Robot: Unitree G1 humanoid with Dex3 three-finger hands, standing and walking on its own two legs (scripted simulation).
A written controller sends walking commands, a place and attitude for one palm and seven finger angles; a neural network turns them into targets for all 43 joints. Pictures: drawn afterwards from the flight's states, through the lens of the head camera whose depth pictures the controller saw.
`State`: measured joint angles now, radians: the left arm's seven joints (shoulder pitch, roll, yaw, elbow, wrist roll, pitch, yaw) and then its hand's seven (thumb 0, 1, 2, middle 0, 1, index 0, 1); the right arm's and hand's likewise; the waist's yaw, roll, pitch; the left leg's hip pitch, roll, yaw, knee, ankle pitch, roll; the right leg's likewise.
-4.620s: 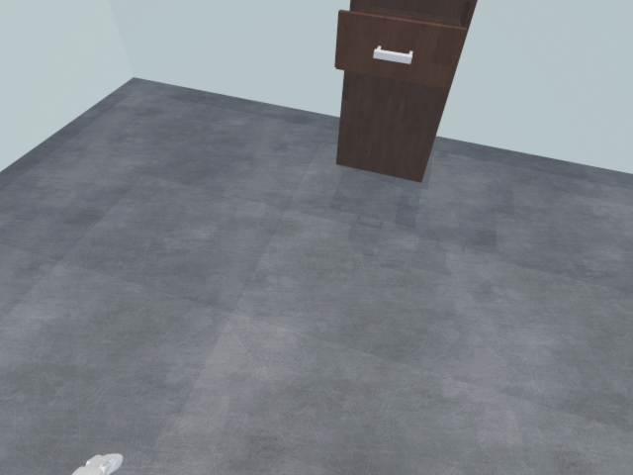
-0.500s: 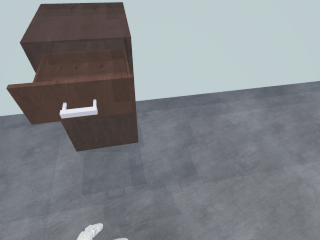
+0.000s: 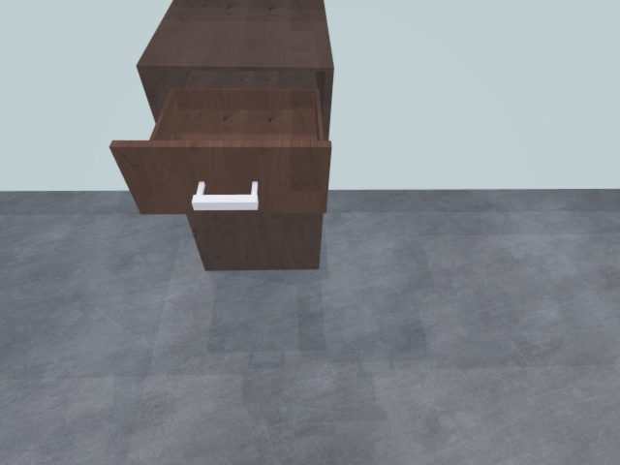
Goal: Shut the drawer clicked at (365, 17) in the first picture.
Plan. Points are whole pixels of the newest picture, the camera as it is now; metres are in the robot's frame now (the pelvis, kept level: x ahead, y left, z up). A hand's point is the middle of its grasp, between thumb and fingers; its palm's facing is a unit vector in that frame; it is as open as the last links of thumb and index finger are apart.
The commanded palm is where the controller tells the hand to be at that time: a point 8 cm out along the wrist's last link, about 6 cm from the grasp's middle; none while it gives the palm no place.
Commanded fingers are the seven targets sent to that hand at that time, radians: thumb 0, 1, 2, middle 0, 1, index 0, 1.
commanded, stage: take the last steps up to it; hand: left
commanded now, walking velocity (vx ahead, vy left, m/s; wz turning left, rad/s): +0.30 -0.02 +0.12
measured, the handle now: (227, 194) +0.59 +0.20 -0.04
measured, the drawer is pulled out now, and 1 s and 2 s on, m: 0.29 0.29 0.29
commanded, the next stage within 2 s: come to a stop and stand still in 1.14 s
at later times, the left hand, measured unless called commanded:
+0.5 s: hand out of the picture -0.06 +0.14 -0.17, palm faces +0.21 -0.97 -0.14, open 7.4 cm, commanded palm none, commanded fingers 0.00 0.90 0.90 -0.20 -0.30 -0.20 -0.30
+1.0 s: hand (210, 359) +0.30 +0.19 -0.16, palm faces +0.00 -0.98 -0.21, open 7.4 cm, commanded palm none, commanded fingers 0.00 0.90 0.90 -0.20 -0.30 -0.20 -0.30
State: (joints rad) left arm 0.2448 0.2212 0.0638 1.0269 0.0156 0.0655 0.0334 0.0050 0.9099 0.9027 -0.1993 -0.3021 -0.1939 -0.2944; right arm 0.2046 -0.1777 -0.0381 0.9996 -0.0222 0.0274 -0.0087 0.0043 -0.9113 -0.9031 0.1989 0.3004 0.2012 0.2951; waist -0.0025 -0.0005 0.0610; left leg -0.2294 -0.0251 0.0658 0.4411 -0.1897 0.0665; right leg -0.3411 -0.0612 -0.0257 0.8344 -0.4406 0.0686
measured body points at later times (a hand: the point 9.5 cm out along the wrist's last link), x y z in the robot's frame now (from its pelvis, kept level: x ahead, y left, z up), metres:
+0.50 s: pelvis +0.04 +0.00 +0.00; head +0.05 +0.01 +0.45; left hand -0.07 +0.20 -0.16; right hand +0.10 -0.23 -0.15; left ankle +0.05 +0.12 -0.73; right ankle -0.01 -0.14 -0.74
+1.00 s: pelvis +0.18 +0.00 -0.01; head +0.20 +0.00 +0.44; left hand +0.30 +0.24 -0.15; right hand +0.08 -0.19 -0.17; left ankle +0.06 +0.12 -0.74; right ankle +0.30 -0.11 -0.73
